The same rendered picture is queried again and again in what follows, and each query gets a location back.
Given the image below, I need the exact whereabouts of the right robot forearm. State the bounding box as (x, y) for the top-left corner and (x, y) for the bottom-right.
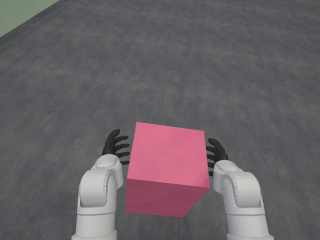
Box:
(213, 160), (274, 240)

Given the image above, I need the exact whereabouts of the carton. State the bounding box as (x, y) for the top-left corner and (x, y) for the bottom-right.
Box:
(126, 122), (210, 218)

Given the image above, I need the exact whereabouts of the left robot hand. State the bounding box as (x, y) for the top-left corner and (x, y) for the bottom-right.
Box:
(101, 129), (130, 166)

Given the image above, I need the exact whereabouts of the left robot forearm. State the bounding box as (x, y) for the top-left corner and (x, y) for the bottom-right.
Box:
(71, 154), (124, 240)

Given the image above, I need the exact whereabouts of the right robot hand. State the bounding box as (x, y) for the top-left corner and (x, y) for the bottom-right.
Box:
(205, 138), (229, 177)

